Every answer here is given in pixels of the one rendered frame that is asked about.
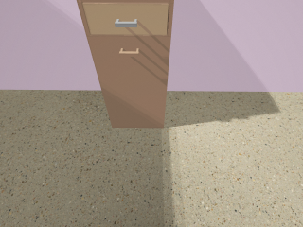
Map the drawer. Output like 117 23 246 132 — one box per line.
82 2 169 35

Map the handle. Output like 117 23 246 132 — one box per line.
115 19 137 27
119 51 139 57

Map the cabinet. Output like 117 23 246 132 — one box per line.
77 0 174 129

